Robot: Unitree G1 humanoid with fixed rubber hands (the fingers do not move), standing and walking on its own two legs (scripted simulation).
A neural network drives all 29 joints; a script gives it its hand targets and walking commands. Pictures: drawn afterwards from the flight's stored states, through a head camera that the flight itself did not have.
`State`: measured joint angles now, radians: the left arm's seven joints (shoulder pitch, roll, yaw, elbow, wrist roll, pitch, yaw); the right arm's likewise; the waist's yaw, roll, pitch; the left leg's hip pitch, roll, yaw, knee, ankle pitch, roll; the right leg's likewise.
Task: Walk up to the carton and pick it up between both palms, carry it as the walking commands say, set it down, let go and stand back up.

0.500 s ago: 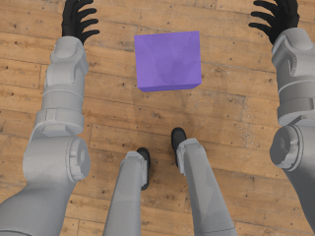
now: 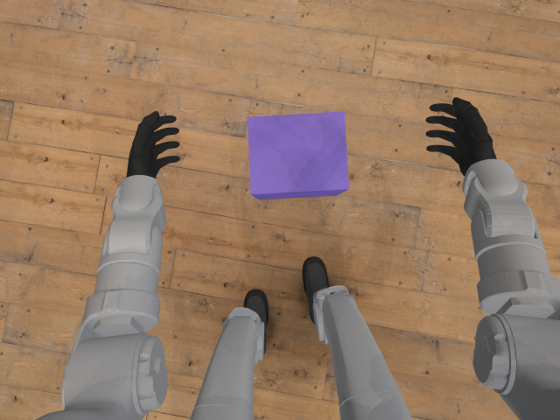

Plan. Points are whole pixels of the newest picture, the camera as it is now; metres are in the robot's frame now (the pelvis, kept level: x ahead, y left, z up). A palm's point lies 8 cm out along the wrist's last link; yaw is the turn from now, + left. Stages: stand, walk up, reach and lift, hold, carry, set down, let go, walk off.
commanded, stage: let go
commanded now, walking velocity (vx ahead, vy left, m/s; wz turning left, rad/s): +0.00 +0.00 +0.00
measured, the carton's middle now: (296, 160) +0.50 -0.06 -0.59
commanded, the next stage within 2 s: stand in 1.06 s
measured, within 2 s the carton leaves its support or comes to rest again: neither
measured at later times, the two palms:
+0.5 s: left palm (53, 324) +0.26 +0.24 -0.01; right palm (501, 308) +0.23 -0.22 -0.01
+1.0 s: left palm (20, 352) +0.24 +0.26 +0.01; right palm (502, 324) +0.22 -0.21 +0.00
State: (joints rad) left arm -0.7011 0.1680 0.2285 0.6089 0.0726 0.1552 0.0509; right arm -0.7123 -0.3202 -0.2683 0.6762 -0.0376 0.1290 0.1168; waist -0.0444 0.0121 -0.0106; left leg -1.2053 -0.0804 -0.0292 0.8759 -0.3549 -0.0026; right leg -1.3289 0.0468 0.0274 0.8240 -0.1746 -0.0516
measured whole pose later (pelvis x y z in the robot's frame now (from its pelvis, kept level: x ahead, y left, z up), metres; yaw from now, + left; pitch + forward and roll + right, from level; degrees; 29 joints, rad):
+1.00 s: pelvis +0.07 +0.04 +0.07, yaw -2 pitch -3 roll -2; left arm 0.21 0.19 0.03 0.44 0.00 0.12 -0.04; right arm 0.23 -0.23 -0.05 0.42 -0.01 0.16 0.06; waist -0.01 0.04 0.08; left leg -0.05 -0.06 -0.07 0.47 -0.36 0.06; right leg -0.18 0.06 0.03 0.46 -0.22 -0.01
